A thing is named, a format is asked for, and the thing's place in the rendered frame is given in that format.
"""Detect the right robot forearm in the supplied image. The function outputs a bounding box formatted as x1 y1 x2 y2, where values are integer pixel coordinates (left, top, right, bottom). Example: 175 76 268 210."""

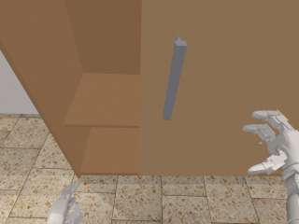
281 162 299 224

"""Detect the right robot hand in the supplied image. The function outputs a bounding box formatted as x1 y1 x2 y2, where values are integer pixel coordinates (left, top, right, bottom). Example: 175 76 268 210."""
242 110 299 175

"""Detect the left robot hand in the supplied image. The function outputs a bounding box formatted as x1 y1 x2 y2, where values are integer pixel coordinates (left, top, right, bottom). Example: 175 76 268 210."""
46 181 83 224

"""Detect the handle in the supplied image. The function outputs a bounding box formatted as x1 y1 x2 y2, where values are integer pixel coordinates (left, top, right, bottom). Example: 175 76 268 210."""
163 35 187 120

